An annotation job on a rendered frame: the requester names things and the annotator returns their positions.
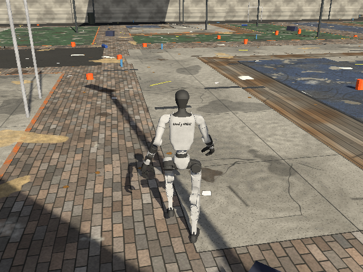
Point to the robot left hand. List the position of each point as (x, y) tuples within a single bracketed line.
[(144, 171)]

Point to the robot right upper arm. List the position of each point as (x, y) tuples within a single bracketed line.
[(203, 127)]

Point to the robot left upper arm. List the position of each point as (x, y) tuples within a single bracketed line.
[(164, 119)]

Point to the robot right forearm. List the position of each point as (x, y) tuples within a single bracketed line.
[(210, 145)]

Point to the robot left forearm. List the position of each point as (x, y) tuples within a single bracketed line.
[(150, 153)]

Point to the robot right foot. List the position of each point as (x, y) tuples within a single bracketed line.
[(193, 238)]

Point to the robot right hand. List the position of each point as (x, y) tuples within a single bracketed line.
[(210, 152)]

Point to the right robot thigh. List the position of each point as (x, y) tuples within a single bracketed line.
[(195, 167)]

